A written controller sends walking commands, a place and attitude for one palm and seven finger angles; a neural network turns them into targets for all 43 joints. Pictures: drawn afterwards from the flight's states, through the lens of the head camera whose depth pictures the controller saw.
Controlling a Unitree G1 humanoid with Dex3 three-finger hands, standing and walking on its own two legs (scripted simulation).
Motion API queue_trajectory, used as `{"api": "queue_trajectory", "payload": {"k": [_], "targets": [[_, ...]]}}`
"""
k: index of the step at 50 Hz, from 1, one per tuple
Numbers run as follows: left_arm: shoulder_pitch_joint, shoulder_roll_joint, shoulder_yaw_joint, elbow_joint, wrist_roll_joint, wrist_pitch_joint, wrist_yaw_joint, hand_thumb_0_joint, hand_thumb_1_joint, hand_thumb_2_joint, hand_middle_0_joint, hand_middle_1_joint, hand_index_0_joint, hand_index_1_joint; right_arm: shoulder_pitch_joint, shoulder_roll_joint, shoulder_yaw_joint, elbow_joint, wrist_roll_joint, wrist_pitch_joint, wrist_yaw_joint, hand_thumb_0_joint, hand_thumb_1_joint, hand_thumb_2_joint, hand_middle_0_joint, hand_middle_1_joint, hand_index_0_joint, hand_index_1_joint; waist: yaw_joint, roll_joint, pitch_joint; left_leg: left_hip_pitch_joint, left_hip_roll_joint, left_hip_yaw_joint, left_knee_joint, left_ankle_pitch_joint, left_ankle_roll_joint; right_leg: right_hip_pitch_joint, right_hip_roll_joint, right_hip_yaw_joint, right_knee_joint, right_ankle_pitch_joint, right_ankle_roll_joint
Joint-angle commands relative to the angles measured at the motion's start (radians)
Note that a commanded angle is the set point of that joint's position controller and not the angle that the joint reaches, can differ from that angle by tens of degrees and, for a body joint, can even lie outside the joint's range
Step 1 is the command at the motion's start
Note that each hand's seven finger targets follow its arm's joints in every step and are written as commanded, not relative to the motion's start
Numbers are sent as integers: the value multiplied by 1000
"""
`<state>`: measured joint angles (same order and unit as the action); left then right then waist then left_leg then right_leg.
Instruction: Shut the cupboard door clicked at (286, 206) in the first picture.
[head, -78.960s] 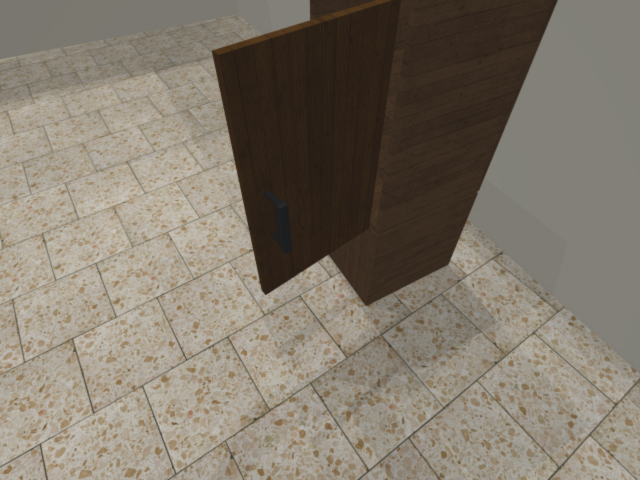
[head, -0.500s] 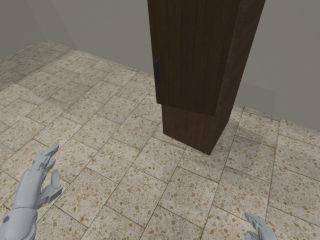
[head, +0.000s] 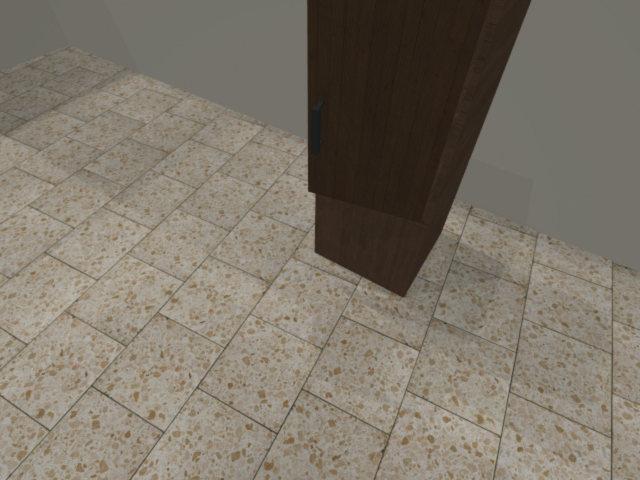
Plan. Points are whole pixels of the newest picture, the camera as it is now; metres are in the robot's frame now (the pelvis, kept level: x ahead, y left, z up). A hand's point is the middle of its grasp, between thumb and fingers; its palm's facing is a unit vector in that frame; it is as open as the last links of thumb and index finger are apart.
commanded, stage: let the arm hang, fingers relaxed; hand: left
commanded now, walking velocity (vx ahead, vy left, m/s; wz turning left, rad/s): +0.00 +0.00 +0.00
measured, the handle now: (318, 127) +0.93 +0.06 -0.09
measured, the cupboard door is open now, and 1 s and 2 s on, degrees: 11 11 11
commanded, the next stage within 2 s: look to check the result in 0.50 s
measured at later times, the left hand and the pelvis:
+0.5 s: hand out of the picture -0.02 +0.16 -0.18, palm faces +0.02 -0.99 -0.16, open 7.4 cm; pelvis +0.00 +0.00 +0.00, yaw -1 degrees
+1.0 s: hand out of the picture +0.00 +0.18 -0.17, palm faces +0.01 -0.98 -0.22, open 7.4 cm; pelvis +0.01 -0.01 +0.00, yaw +0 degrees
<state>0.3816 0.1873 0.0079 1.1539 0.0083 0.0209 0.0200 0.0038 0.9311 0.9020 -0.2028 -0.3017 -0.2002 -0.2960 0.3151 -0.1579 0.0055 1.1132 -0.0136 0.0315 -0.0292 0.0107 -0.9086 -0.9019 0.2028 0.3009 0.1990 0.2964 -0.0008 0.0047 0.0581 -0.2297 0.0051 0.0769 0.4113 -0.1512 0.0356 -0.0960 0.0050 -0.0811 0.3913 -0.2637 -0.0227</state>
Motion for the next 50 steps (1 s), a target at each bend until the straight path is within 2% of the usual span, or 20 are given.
{"api": "queue_trajectory", "payload": {"k": [1,10,19,22,27,35,39,45,50], "targets": [[25,73,11,-20,1,-22,10,0,900,900,-200,-300,-200,-300,33,-123,-22,-24,0,-25,-12,0,-900,-900,200,300,200,300,-7,-23,42,30,110,-152,-119,-100,12,-117,-100,109,-102,-37,-34],[56,46,12,-11,6,-19,16,0,900,900,-200,-300,-200,-300,52,-86,-24,-6,-3,-21,-9,0,-900,-900,200,300,200,300,-4,-5,87,-6,100,-155,-148,-177,10,-161,-93,111,-89,-80,-26],[39,42,16,-24,5,-29,17,0,900,900,-200,-300,-200,-300,55,-72,-24,-7,-3,-29,-9,0,-900,-900,200,300,200,300,-6,-3,65,16,91,-134,-116,-90,6,-155,-105,118,-94,-36,-30],[33,53,18,-27,4,-33,18,0,900,900,-200,-300,-200,-300,53,-83,-25,-10,0,-33,-9,0,-900,-900,200,300,200,300,-6,-2,57,33,93,-129,-102,-39,6,-145,-106,118,-96,-4,-32],[18,58,19,-28,3,-34,17,0,900,900,-200,-300,-200,-300,46,-92,-25,-9,0,-33,-10,0,-900,-900,200,300,200,300,-6,12,57,39,95,-128,-96,-24,4,-136,-107,118,-101,2,-33],[-3,74,20,-26,2,-34,15,0,900,900,-200,-300,-200,-300,30,-105,-27,-7,-1,-31,-9,0,-900,-900,200,300,200,300,-10,-3,56,52,96,-126,-94,-24,3,-134,-113,122,-114,-6,-35],[-17,90,22,-27,2,-39,15,0,900,900,-200,-300,-200,-300,15,-123,-28,-11,0,-36,-9,0,-900,-900,200,300,200,300,-10,-10,26,72,102,-127,-83,41,5,-104,-113,123,-111,46,-34],[-32,106,21,-26,2,-39,14,0,900,900,-200,-300,-200,-300,-15,-139,-27,-10,0,-35,-8,0,-900,-900,200,300,200,300,-8,-10,39,80,105,-123,-83,53,3,-102,-119,121,-122,59,-32],[-53,122,22,-31,2,-41,12,0,900,900,-200,-300,-200,-300,-39,-156,-28,-13,0,-37,-7,0,-900,-900,200,300,200,300,-7,-5,20,91,108,-125,-81,81,2,-80,-121,123,-125,93,-30]]}}
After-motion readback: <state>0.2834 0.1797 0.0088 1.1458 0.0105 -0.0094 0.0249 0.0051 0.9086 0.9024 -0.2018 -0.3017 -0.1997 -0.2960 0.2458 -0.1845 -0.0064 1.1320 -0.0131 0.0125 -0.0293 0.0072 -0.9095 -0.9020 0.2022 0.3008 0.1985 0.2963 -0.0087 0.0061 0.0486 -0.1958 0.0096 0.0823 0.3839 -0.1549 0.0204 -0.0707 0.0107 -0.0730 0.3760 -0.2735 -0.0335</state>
